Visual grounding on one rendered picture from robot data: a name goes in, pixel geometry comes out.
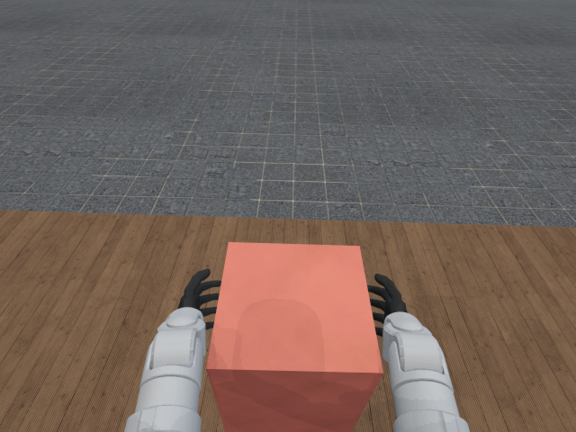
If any left robot hand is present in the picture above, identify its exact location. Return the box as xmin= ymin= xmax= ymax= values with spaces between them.
xmin=178 ymin=269 xmax=221 ymax=329

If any right robot forearm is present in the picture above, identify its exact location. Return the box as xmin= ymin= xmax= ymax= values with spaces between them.
xmin=382 ymin=312 xmax=470 ymax=432

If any left robot forearm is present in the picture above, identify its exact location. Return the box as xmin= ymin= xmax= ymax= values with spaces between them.
xmin=124 ymin=307 xmax=206 ymax=432

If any right robot hand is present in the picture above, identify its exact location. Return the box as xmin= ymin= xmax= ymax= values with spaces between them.
xmin=367 ymin=274 xmax=408 ymax=337

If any carton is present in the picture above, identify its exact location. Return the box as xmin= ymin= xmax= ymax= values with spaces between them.
xmin=206 ymin=242 xmax=383 ymax=432

